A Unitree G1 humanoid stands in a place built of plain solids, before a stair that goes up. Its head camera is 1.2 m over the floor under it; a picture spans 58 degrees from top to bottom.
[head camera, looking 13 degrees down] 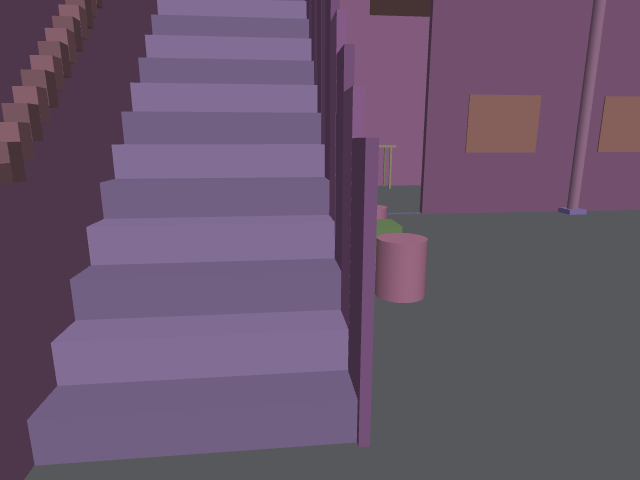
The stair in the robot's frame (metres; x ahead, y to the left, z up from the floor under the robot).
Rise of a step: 0.20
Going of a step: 0.23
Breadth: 1.24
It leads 6 degrees to the left of straight ahead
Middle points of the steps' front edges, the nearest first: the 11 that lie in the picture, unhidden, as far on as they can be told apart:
1.47 0.46 0.20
1.70 0.49 0.39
1.92 0.51 0.59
2.15 0.54 0.78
2.38 0.56 0.98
2.61 0.58 1.18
2.84 0.61 1.37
3.07 0.63 1.57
3.30 0.66 1.76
3.52 0.68 1.96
3.75 0.70 2.16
